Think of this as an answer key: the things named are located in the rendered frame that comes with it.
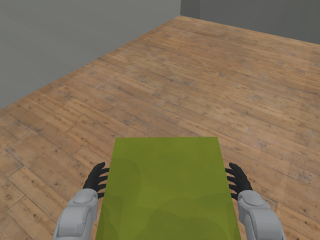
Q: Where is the right robot hand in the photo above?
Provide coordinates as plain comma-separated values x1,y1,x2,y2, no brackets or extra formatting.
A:
225,162,253,201

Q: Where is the right robot forearm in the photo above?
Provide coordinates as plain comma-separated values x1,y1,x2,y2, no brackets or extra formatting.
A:
237,190,287,240

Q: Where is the carton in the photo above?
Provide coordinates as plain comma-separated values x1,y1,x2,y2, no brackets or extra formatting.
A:
95,136,242,240

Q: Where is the left robot hand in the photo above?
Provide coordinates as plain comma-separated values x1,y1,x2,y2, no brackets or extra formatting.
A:
83,162,110,199

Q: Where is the left robot forearm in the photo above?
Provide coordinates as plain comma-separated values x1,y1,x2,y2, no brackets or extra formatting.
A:
52,188,98,240

